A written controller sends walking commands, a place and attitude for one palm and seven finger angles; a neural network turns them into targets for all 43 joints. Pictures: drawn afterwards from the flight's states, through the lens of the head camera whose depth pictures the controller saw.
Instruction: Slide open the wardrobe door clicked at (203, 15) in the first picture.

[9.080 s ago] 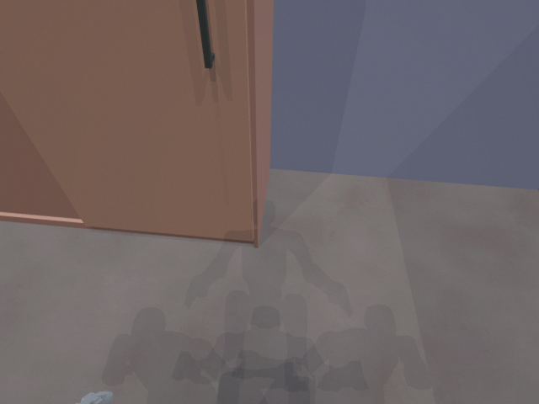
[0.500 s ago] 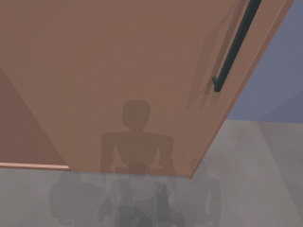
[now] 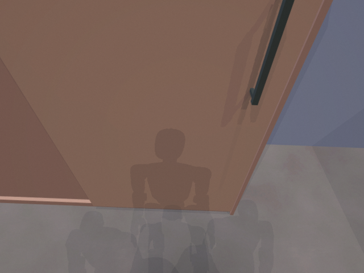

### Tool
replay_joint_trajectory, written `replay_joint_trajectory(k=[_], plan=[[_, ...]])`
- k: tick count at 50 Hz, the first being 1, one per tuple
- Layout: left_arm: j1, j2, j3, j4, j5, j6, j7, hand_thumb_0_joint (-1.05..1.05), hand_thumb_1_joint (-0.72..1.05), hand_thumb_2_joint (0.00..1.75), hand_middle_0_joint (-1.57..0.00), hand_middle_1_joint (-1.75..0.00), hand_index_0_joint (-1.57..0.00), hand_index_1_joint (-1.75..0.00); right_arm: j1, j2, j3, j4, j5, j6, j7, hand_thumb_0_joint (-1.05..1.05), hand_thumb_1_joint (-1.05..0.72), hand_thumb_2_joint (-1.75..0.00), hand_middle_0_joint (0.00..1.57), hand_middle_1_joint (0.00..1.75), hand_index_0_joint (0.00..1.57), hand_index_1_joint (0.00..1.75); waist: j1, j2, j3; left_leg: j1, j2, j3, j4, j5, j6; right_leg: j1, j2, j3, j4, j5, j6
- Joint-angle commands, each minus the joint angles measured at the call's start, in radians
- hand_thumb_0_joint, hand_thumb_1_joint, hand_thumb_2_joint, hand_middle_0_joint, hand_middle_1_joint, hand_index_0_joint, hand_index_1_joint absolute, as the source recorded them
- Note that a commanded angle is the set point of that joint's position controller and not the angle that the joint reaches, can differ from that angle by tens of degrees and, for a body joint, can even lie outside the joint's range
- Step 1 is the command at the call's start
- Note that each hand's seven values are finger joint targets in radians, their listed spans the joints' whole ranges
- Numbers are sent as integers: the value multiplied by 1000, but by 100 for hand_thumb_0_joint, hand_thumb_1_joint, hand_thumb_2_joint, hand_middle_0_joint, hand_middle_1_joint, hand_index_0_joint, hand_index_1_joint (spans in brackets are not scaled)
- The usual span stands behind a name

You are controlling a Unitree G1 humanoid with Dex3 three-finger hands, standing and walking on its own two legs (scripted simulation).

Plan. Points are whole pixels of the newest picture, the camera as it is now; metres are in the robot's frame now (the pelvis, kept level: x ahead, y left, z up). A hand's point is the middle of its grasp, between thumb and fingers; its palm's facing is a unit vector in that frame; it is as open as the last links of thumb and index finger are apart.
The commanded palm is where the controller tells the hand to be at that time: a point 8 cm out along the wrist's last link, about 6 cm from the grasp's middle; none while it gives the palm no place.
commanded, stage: come to a stop and stand still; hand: right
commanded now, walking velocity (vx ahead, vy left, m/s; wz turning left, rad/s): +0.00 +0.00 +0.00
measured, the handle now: (267, 52) +0.56 -0.17 +0.23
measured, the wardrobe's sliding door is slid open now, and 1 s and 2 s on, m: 0.00 0.00 0.00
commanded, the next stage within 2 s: look again from close up in 0.58 s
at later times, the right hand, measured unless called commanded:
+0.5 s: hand out of the picture +0.02 -0.21 -0.17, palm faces +0.06 +0.97 -0.23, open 7.4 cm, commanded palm none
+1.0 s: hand out of the picture +0.02 -0.20 -0.17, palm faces +0.04 +0.98 -0.22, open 7.4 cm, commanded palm none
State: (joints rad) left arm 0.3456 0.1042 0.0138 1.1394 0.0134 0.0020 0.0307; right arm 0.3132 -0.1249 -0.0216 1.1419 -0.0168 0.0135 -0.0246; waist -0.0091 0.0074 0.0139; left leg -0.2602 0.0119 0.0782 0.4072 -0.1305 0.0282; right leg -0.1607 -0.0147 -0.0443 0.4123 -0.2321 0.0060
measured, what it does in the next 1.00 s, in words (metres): stands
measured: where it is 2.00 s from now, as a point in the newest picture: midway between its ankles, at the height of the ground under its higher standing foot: outside the picture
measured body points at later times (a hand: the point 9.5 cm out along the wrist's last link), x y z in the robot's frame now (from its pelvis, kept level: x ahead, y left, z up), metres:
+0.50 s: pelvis +0.00 -0.02 -0.01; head -0.03 -0.01 +0.44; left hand +0.02 +0.20 -0.16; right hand +0.02 -0.26 -0.15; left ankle +0.06 +0.10 -0.74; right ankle -0.01 -0.12 -0.74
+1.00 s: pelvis +0.00 -0.01 +0.00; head -0.01 -0.01 +0.45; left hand +0.02 +0.23 -0.15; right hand +0.01 -0.25 -0.15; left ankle +0.06 +0.10 -0.74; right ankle -0.01 -0.12 -0.74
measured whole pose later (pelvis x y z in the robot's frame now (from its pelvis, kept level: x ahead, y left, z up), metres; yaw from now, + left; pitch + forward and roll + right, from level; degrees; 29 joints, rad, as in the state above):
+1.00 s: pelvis +0.00 -0.01 +0.00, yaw -1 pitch -3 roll -1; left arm 0.27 0.20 -0.01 1.09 0.01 -0.02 0.01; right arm 0.27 -0.19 0.00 1.07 -0.02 -0.01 -0.02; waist 0.00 0.01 0.03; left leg -0.23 0.04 0.09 0.43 -0.14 0.01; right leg -0.14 0.01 -0.03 0.42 -0.23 -0.01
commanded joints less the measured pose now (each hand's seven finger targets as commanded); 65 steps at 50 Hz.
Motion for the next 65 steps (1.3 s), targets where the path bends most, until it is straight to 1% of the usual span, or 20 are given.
replay_joint_trajectory(k=[1,4,5,6,7,8,10,11,12,14,22,33,37,38,42,48,55,60,62,65], plan=[[78,88,10,-24,0,-11,3,0,90,90,-20,-30,-20,-30,48,-93,-11,-30,2,-23,-10,0,-90,-90,20,30,20,30,0,7,92,5,93,-144,-124,-243,-18,-132,-76,89,-124,-163,-34],[88,83,9,-23,1,-12,4,0,90,90,-20,-30,-20,-30,58,-85,-11,-25,2,-25,-11,0,-90,-90,20,30,20,30,1,4,96,-3,96,-152,-121,-244,-16,-138,-70,89,-117,-153,-35],[-54,133,6,-88,2,-24,-12,0,90,90,-20,-30,-20,-30,137,-106,10,-7,-7,-43,-49,0,-90,-90,20,30,20,30,-41,-77,111,6,125,-134,-44,-63,-8,-158,-86,-5,68,-80,3],[-34,95,-9,-118,-4,-32,-15,0,90,90,-20,-30,-20,-30,129,-145,10,-5,-5,-69,-38,0,-90,-90,20,30,20,30,-2,-15,37,18,178,-182,-69,76,21,-123,-46,26,87,-40,14],[87,75,-7,-111,0,-35,-11,0,90,90,-20,-30,-20,-30,91,-151,2,-41,-3,-71,-34,0,-90,-90,20,30,20,30,46,12,-116,57,205,-204,-43,-33,48,-42,-31,39,83,-84,7],[104,81,-7,-100,2,-39,-9,0,90,90,-20,-30,-20,-30,52,-142,-1,-62,-3,-66,-30,0,-90,-90,20,30,20,30,46,29,-134,49,182,-180,-24,-65,55,-25,-29,46,62,-28,-1],[90,95,-3,-105,3,-34,-5,0,90,90,-20,-30,-20,-30,34,-119,4,-77,2,-52,-23,0,-90,-90,20,30,20,30,39,-4,0,-35,132,-144,-24,-207,32,-87,-58,81,18,-22,-17],[80,108,-3,-117,6,-34,-6,0,90,90,-20,-30,-20,-30,32,-117,4,-83,-1,-45,-22,0,-90,-90,20,30,20,30,32,-57,51,-48,112,-127,-4,-206,25,-132,-72,102,-13,-31,-23],[70,113,-3,-127,6,-34,-4,0,90,90,-20,-30,-20,-30,40,-110,4,-88,0,-43,-20,0,-90,-90,20,30,20,30,24,-59,89,-28,97,-115,8,-192,17,-196,-83,122,-46,-78,-30],[56,132,1,-145,4,-35,-4,0,90,90,-20,-30,-20,-30,60,-107,3,-94,-2,-41,-18,0,-90,-90,20,30,20,30,11,-14,104,16,87,-117,18,-165,13,-248,-81,139,-80,-141,-38],[27,183,7,-159,3,-43,-4,0,90,90,-20,-30,-20,-30,34,-144,-5,-137,0,-42,-14,0,-90,-90,20,30,20,30,7,-23,102,60,92,-109,12,-82,12,-220,-82,147,-116,-106,-44],[-22,225,6,-150,2,-43,-10,0,90,90,-20,-30,-20,-30,-7,-194,-9,-155,2,-45,-8,0,-90,-90,20,30,20,30,9,15,47,100,116,-122,-30,-70,12,-151,-75,123,-107,-36,-36],[-34,231,2,-135,2,-39,-12,0,90,90,-20,-30,-20,-30,-18,-199,-5,-144,3,-44,-7,0,-90,-90,20,30,20,30,11,-5,53,90,117,-125,-44,-91,10,-140,-75,123,-113,-43,-32],[-38,231,2,-132,2,-39,-12,0,90,90,-20,-30,-20,-30,-16,-203,-5,-141,3,-44,-6,0,-90,-90,20,30,20,30,9,-17,51,94,120,-127,-52,-94,11,-139,-74,119,-112,-47,-32],[-36,229,1,-115,1,-40,-13,0,90,90,-20,-30,-20,-30,-20,-205,-4,-132,3,-48,-7,0,-90,-90,20,30,20,30,11,12,36,110,124,-129,-58,-64,11,-118,-75,111,-104,-1,-29],[-42,220,-3,-93,1,-35,-12,0,90,90,-20,-30,-20,-30,-19,-203,0,-116,5,-47,-7,0,-90,-90,20,30,20,30,9,-6,53,107,124,-130,-76,-88,10,-121,-72,106,-109,-17,-23],[-19,196,-5,-77,1,-30,-12,0,90,90,-20,-30,-20,-30,-8,-186,-2,-109,4,-43,-7,0,-90,-90,20,30,20,30,10,9,70,93,124,-133,-97,-152,8,-134,-66,105,-116,-58,-22],[-4,180,-6,-71,1,-30,-11,0,90,90,-20,-30,-20,-30,5,-170,-2,-107,5,-42,-8,0,-90,-90,20,30,20,30,7,14,65,98,123,-127,-94,-143,7,-138,-66,101,-111,-51,-21],[1,172,-6,-66,0,-31,-10,0,90,90,-20,-30,-20,-30,11,-164,-1,-107,4,-42,-10,0,-90,-90,20,30,20,30,5,-8,59,108,120,-121,-86,-118,7,-137,-70,107,-113,-41,-22],[8,162,-7,-61,0,-30,-9,0,90,90,-20,-30,-20,-30,21,-155,-1,-101,5,-42,-10,0,-90,-90,20,30,20,30,5,8,69,101,122,-122,-90,-128,7,-141,-66,100,-108,-45,-20]])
